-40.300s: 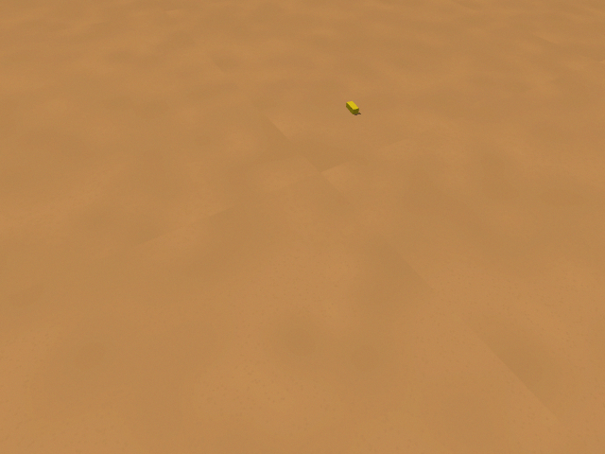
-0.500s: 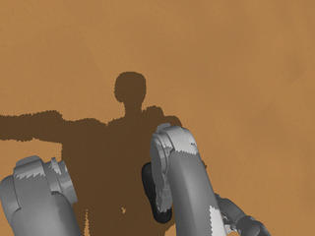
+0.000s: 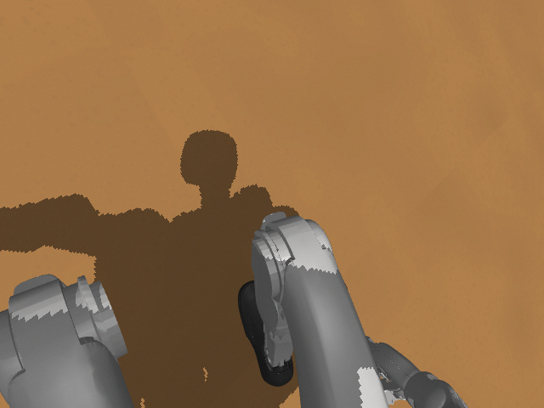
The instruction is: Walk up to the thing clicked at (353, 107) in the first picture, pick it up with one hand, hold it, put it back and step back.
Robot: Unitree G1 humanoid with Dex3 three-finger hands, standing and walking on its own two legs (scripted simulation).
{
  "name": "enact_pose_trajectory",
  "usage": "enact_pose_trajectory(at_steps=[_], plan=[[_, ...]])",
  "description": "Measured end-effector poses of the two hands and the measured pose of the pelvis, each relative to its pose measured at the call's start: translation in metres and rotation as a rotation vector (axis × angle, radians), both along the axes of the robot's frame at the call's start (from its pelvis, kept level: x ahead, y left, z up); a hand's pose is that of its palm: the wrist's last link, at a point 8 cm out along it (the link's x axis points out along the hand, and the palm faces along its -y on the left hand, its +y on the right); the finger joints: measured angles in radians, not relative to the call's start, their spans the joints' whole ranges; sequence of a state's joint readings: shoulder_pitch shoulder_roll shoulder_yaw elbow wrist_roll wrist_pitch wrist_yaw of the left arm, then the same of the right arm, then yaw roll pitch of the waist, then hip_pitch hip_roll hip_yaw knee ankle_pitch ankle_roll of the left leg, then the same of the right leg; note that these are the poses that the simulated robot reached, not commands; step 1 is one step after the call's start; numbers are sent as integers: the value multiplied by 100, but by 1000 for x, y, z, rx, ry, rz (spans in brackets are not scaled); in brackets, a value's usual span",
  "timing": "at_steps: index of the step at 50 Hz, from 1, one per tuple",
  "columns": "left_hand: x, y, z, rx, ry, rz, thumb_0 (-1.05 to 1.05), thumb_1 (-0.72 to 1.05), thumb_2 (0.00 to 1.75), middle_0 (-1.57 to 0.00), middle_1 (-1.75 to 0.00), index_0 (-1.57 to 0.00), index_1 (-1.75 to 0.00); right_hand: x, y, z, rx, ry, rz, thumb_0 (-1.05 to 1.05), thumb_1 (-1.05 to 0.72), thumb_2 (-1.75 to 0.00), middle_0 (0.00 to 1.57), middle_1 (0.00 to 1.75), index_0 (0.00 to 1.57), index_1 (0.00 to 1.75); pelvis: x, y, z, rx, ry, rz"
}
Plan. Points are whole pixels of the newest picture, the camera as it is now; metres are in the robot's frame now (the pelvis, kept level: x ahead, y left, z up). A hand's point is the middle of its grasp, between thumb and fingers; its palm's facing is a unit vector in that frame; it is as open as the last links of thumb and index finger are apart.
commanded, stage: open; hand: left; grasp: from above
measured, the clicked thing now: out of the picture +0.41 +0.39 -0.26
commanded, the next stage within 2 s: withdraw in 0.78 s
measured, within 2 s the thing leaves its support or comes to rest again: neither
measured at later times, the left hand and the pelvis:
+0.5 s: hand out of the picture +0.40 +0.38 -0.23, palm faces -0.42 -0.20 -0.89, open 11.3 cm; pelvis +0.00 +0.00 +0.00, yaw +0 degrees
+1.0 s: hand out of the picture +0.40 +0.37 -0.22, palm faces -0.40 -0.19 -0.90, open 13.5 cm; pelvis +0.00 +0.00 +0.00, yaw +0 degrees
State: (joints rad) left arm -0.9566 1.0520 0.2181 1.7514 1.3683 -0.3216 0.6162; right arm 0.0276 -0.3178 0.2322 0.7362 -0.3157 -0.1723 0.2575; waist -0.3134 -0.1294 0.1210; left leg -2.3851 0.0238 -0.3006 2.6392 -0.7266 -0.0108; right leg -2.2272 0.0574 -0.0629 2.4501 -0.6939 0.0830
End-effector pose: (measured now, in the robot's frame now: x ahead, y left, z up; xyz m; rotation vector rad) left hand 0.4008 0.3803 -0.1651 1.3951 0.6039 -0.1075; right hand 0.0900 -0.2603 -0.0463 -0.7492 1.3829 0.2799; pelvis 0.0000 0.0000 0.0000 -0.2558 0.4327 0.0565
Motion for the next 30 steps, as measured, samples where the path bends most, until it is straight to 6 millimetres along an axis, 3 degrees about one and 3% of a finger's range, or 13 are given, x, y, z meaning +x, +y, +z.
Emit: enact_pose_trajectory(at_steps=[6,18,30], plan=[[0,1,-2,2,-4,0,0,41,15,-87,-28,-90,-24,-1,2,1,8,12,13,0,-90,-89,20,30,20,30,0,0,1,-1,1,0],[7,1,-4,7,-13,11,0,11,43,-59,-54,-61,-51,6,-1,2,18,6,26,0,-90,-90,20,30,20,30,2,-1,0,-3,0,-1],[1,2,-1,3,9,19,0,-15,66,-37,-74,-39,-71,5,-3,1,26,10,22,0,-90,-90,20,30,20,30,0,-3,3,6,-1,2]])
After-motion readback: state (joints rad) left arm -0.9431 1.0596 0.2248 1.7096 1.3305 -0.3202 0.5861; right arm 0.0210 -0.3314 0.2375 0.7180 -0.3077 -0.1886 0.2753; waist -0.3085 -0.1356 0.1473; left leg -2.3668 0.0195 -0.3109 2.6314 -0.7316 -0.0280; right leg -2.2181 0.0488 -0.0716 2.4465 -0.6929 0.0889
